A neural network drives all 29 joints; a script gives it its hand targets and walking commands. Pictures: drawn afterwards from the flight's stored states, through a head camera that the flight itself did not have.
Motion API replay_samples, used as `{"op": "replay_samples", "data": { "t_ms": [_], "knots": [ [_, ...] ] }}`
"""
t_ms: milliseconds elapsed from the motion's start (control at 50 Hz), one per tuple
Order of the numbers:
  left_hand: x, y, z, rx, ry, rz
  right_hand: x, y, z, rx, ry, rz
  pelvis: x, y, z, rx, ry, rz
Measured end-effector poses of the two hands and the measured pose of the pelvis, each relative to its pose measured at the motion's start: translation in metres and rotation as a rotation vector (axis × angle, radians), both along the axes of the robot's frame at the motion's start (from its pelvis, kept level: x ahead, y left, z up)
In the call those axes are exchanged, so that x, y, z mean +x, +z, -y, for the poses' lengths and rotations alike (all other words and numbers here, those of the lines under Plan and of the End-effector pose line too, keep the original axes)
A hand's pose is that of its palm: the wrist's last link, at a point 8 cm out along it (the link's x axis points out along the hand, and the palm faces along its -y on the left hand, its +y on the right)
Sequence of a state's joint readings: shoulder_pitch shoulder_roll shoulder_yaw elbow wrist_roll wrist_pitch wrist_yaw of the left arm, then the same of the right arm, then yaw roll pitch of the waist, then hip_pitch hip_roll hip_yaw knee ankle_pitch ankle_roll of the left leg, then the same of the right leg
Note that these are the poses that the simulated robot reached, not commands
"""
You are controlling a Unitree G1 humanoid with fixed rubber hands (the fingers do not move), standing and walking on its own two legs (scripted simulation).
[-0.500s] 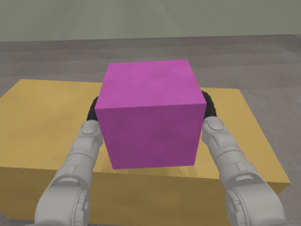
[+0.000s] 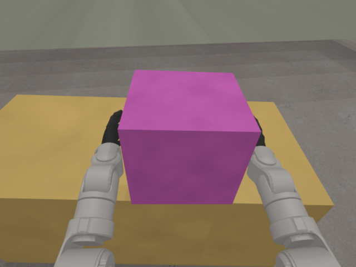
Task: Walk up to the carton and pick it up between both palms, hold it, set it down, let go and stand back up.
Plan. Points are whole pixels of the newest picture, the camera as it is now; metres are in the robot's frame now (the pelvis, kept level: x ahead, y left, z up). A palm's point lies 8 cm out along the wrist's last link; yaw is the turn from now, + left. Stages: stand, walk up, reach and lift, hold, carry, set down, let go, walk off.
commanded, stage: reach and lift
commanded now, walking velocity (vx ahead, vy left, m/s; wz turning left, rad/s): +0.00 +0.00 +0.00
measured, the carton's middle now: (183, 136) +0.38 -0.01 +0.13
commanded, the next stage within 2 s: hold in 0.84 s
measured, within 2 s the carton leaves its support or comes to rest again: neither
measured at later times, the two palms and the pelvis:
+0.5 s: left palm (109, 133) +0.38 +0.16 +0.15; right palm (252, 135) +0.37 -0.17 +0.15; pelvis +0.00 -0.01 +0.00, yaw +1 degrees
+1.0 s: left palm (105, 131) +0.37 +0.16 +0.16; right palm (252, 132) +0.36 -0.17 +0.16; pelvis +0.01 +0.00 +0.00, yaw +0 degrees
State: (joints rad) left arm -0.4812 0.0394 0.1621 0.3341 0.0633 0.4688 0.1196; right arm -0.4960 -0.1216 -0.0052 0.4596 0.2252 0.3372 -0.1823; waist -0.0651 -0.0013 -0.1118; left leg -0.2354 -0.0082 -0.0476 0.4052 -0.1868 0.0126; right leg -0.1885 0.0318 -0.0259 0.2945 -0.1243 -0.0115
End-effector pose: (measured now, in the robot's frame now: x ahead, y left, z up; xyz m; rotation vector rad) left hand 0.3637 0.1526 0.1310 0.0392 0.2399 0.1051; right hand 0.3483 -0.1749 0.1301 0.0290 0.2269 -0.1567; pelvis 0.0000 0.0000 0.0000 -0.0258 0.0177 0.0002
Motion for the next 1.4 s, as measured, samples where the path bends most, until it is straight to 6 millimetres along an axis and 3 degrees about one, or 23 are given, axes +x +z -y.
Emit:
{"op": "replay_samples", "data": {
  "t_ms": [260, 620, 940, 1200, 1400],
  "knots": [
    [0.004, 0.018, -0.008, -0.018, 0.030, -0.008, 0.011, 0.016, -0.008, 0.001, 0.024, -0.004, -0.016, 0.001, 0.005, 0.014, 0.006, -0.017],
    [0.014, 0.017, -0.004, -0.003, 0.000, 0.008, 0.017, 0.020, -0.004, -0.020, 0.011, 0.019, 0.005, 0.001, 0.004, 0.005, 0.017, 0.037],
    [0.010, 0.026, -0.008, 0.014, 0.006, 0.019, 0.015, 0.026, -0.007, -0.003, 0.017, 0.032, 0.006, 0.001, 0.001, 0.000, 0.012, 0.027],
    [-0.011, 0.045, -0.025, -0.012, 0.072, 0.023, 0.014, 0.048, -0.024, 0.010, 0.070, 0.034, -0.001, 0.001, 0.004, 0.006, 0.007, 0.056],
    [-0.006, 0.048, -0.025, -0.016, 0.054, 0.020, 0.013, 0.048, -0.024, 0.009, 0.055, 0.031, -0.008, 0.001, 0.005, 0.006, 0.027, 0.052]
  ]
}}
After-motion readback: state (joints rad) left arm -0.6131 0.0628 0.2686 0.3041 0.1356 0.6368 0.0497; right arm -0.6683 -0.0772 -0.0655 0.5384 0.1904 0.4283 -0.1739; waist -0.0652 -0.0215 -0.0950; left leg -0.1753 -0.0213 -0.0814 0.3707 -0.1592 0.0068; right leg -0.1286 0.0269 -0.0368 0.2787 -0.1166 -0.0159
